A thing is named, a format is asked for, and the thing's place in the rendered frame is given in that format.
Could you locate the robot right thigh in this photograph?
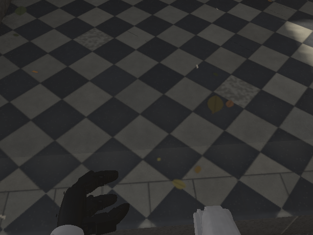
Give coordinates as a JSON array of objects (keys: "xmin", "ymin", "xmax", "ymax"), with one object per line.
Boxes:
[{"xmin": 193, "ymin": 206, "xmax": 241, "ymax": 235}]

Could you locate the robot left forearm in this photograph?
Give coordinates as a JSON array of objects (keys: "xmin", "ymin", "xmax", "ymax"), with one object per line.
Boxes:
[{"xmin": 50, "ymin": 224, "xmax": 84, "ymax": 235}]

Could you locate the robot left hand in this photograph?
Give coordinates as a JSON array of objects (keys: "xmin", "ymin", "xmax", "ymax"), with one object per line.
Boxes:
[{"xmin": 56, "ymin": 170, "xmax": 130, "ymax": 235}]

